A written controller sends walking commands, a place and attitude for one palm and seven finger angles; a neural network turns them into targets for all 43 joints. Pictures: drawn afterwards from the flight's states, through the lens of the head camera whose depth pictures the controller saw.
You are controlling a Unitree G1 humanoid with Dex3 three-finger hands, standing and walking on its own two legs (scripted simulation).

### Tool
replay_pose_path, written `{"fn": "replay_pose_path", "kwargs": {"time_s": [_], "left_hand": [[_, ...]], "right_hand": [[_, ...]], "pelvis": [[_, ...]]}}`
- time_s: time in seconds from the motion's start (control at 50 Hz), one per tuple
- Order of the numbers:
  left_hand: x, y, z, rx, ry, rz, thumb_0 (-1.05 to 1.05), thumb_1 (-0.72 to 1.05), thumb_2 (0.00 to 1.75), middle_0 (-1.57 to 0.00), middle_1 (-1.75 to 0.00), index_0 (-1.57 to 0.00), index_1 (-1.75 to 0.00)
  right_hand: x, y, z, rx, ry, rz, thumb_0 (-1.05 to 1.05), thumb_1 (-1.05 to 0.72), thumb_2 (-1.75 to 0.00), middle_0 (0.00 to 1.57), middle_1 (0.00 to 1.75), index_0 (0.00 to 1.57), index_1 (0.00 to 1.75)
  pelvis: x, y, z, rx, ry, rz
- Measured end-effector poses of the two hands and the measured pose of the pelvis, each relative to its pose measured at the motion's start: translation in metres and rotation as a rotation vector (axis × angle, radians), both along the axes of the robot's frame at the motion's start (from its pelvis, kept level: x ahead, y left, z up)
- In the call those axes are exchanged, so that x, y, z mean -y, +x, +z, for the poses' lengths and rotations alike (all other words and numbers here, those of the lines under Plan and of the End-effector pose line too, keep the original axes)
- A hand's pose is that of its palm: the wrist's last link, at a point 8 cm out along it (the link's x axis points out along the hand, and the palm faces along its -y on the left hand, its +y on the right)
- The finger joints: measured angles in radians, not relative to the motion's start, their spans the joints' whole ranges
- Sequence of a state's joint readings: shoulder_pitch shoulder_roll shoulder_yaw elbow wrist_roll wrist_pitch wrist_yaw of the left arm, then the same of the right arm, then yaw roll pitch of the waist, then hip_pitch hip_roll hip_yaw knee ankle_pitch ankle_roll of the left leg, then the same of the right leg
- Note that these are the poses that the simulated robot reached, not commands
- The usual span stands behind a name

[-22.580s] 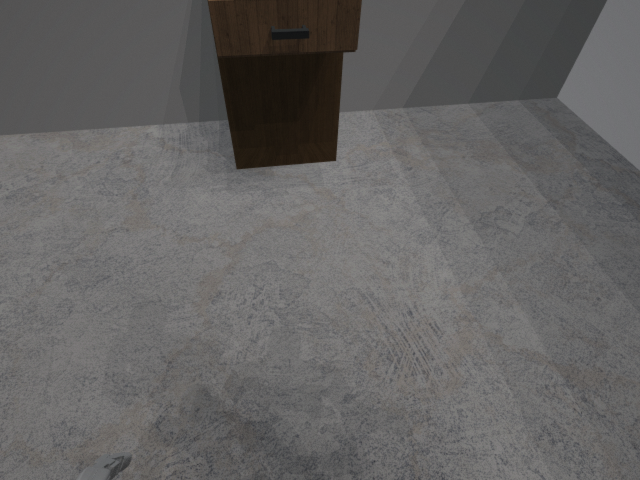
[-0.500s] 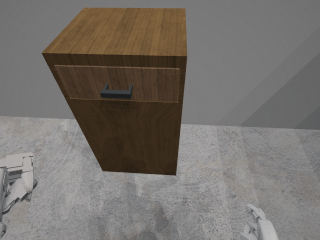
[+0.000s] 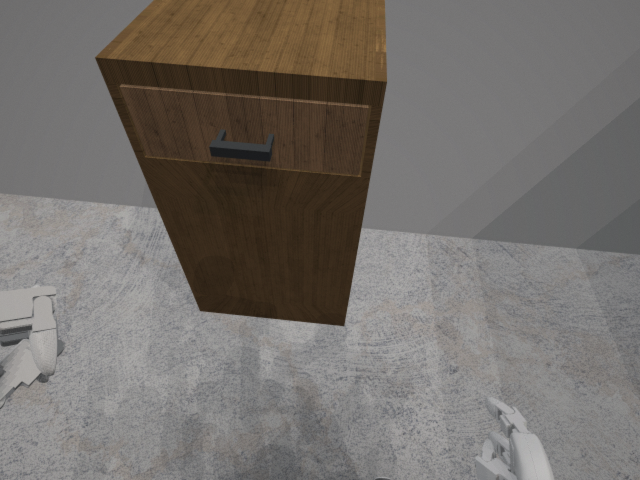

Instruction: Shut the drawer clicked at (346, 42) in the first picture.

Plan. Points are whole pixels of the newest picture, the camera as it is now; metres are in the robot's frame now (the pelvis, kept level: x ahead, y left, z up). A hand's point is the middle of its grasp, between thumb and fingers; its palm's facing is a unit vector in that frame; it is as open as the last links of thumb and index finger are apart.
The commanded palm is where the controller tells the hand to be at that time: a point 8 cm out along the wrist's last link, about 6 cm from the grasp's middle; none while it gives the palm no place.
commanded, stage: step back with the hand held close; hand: left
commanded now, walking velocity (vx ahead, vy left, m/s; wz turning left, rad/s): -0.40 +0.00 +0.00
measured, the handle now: (243, 143) +0.69 +0.18 +0.01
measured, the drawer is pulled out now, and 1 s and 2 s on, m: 0.00 0.00 0.00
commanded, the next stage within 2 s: stop stepping back and stand still in 0.70 s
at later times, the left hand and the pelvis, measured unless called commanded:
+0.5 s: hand out of the picture +0.12 +0.24 +0.18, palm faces +0.38 -0.75 -0.54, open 3.2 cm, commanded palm +0.05 +0.28 +0.19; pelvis -0.07 +0.00 +0.00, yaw +3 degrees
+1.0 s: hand out of the picture +0.02 +0.25 +0.19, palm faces +0.35 -0.78 -0.51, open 3.2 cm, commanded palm -0.02 +0.28 +0.19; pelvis -0.16 +0.00 +0.01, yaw +0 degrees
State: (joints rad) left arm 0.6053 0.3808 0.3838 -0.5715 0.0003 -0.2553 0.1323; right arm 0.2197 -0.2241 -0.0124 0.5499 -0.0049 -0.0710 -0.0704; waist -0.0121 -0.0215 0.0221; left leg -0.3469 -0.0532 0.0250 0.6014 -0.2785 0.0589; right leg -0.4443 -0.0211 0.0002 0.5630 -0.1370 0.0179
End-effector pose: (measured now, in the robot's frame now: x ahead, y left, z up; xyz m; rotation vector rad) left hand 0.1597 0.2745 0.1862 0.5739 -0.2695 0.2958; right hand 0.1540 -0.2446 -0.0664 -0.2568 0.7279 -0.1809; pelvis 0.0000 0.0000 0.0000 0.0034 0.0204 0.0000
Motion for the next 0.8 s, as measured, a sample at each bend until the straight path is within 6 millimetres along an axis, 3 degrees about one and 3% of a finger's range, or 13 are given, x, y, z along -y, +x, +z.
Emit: {"fn": "replay_pose_path", "kwargs": {"time_s": [0.14,0.3,0.44,0.6,0.72,0.8], "left_hand": [[-0.005,-0.011,0.016,0.059,0.075,0.041,0.01,0.89,0.9,-1.41,-1.6,-1.41,-1.59],[0.013,-0.024,0.0,-0.026,0.029,-0.038,0.01,0.89,0.9,-1.41,-1.6,-1.41,-1.59],[0.004,-0.061,0.011,0.035,0.084,-0.056,0.01,0.89,0.9,-1.41,-1.6,-1.41,-1.59],[-0.016,-0.106,0.02,0.118,0.079,0.086,0.01,0.89,0.9,-1.41,-1.6,-1.41,-1.59],[0.0,-0.121,-0.008,0.03,-0.03,0.065,0.01,0.89,0.9,-1.41,-1.6,-1.41,-1.59],[0.009,-0.126,0.001,0.051,-0.014,-0.044,0.01,0.89,0.9,-1.41,-1.6,-1.41,-1.59]], "right_hand": [[0.004,-0.007,-0.005,-0.008,0.005,0.004,0.01,-0.91,-0.9,0.2,0.3,0.2,0.3],[0.007,-0.01,-0.003,0.008,0.021,0.012,0.01,-0.91,-0.9,0.2,0.3,0.2,0.3],[0.006,-0.038,0.006,0.041,-0.012,-0.001,0.01,-0.91,-0.9,0.2,0.3,0.2,0.3],[-0.003,-0.071,-0.002,0.011,0.006,0.032,0.01,-0.91,-0.9,0.2,0.3,0.2,0.3],[-0.007,-0.084,-0.015,-0.04,0.013,0.091,0.01,-0.91,-0.9,0.2,0.3,0.2,0.3],[-0.011,-0.096,-0.004,-0.018,0.009,0.07,0.01,-0.91,-0.9,0.2,0.3,0.2,0.3]], "pelvis": [[0.008,-0.003,-0.001,-0.013,-0.004,0.024],[0.011,-0.034,-0.001,-0.016,-0.005,0.014],[0.005,-0.059,-0.004,-0.01,-0.019,0.026],[0.011,-0.077,-0.002,-0.036,-0.061,0.095],[0.015,-0.107,-0.003,-0.049,-0.05,0.055],[0.014,-0.119,0.0,-0.022,-0.04,0.039]]}}
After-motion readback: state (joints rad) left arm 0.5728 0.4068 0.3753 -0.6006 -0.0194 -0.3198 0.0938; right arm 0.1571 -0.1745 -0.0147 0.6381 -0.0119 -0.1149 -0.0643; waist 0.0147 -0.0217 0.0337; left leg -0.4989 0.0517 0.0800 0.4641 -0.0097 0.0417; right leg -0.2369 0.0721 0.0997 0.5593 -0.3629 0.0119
